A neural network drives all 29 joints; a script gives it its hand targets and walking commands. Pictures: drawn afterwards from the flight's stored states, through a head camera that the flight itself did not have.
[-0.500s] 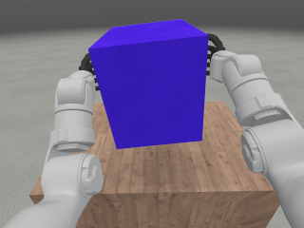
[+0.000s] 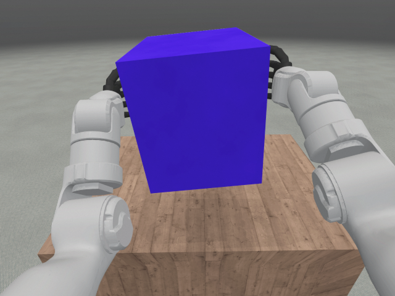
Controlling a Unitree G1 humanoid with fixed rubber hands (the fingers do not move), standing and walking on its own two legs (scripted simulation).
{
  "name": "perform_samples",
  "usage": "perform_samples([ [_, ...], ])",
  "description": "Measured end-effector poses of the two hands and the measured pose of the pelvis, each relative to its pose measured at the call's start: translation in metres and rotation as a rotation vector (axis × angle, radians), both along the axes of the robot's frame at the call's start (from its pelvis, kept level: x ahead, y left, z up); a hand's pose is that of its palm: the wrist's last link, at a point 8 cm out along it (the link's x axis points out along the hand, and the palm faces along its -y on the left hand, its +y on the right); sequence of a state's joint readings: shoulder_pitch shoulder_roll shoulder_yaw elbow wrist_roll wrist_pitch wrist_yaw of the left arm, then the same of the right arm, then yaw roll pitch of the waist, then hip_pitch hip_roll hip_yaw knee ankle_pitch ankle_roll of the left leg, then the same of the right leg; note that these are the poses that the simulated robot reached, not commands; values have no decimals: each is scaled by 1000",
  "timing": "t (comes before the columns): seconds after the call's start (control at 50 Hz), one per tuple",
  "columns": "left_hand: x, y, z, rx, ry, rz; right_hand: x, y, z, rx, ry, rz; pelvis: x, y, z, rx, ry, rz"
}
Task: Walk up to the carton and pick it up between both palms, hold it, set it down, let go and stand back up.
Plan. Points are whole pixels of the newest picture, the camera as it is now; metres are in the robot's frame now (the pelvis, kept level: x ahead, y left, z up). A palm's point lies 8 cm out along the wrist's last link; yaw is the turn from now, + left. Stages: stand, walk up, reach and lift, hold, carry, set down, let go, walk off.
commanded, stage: hold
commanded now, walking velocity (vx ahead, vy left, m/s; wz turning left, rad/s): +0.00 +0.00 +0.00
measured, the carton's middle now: (197, 101) +0.44 -0.01 +0.29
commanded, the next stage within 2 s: none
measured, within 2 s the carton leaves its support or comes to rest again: neither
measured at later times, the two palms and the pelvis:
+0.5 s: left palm (114, 105) +0.37 +0.16 +0.31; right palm (279, 83) +0.37 -0.15 +0.35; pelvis +0.00 +0.00 +0.00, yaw +0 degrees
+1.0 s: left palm (113, 103) +0.37 +0.16 +0.32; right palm (278, 83) +0.37 -0.15 +0.35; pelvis +0.00 +0.00 +0.00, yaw +0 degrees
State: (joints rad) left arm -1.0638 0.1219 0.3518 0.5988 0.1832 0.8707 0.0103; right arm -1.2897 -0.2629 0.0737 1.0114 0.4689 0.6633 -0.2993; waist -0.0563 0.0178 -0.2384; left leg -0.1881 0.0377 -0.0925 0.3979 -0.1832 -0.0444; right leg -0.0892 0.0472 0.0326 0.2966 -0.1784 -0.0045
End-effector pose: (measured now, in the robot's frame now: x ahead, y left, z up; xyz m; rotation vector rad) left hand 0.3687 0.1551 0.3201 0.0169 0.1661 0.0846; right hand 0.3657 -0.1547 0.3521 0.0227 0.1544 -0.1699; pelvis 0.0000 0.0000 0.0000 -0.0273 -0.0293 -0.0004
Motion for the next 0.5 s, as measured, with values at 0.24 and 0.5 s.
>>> perform_samples([
  [0.24, 1, 1, -1, -11, -1, 4, 2, 1, 2, 2, 0, 2, 0, 1, 0, 0, 9, 2],
  [0.5, 3, 0, -5, -8, 1, 1, 3, 0, -3, -4, 3, 2, 2, 0, 0, -1, 6, 1],
])
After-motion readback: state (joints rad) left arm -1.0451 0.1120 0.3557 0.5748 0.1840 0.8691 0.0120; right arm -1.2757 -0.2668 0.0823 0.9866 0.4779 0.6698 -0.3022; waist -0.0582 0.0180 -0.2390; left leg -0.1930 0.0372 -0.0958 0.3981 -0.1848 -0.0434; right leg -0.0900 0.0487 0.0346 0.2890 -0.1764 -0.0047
